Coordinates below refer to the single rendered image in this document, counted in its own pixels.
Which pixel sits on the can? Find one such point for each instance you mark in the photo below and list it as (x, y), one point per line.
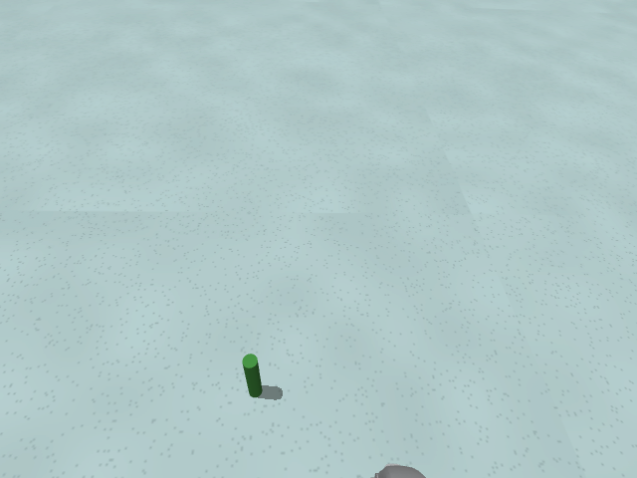
(252, 374)

